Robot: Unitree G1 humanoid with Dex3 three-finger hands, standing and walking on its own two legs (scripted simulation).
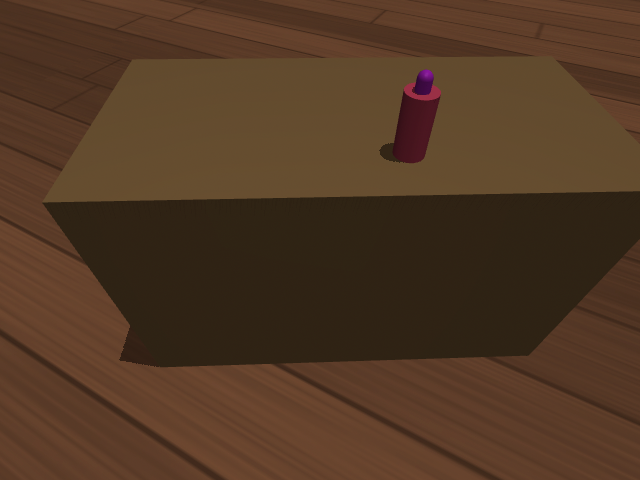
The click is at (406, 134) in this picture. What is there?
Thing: necked bottle
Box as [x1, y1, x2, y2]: [392, 70, 440, 162]
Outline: 429,70 422,70 418,74 417,79 414,83 410,83 404,87 392,152 396,158 405,162 416,162 423,158 430,134 440,91 437,87 431,84 433,75
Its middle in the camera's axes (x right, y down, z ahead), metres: +0.20 -0.25 +0.77
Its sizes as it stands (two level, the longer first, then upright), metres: 0.070 0.070 0.182
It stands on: a support 0.75 m high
